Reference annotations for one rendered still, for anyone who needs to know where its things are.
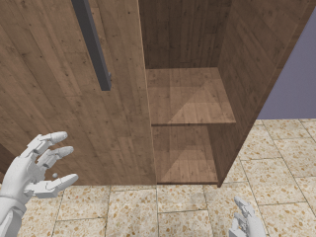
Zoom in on left robot forearm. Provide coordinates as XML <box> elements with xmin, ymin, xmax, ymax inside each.
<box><xmin>0</xmin><ymin>197</ymin><xmax>27</xmax><ymax>237</ymax></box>

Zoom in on wardrobe door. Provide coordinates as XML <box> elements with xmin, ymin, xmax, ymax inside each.
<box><xmin>0</xmin><ymin>143</ymin><xmax>16</xmax><ymax>175</ymax></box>
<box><xmin>0</xmin><ymin>0</ymin><xmax>157</xmax><ymax>186</ymax></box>

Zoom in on robot right hand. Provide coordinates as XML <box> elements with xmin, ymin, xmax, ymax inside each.
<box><xmin>228</xmin><ymin>196</ymin><xmax>267</xmax><ymax>237</ymax></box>

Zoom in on robot left hand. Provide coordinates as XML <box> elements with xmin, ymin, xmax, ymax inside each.
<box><xmin>0</xmin><ymin>131</ymin><xmax>79</xmax><ymax>204</ymax></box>

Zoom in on handle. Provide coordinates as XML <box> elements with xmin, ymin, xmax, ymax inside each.
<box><xmin>71</xmin><ymin>0</ymin><xmax>112</xmax><ymax>91</ymax></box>

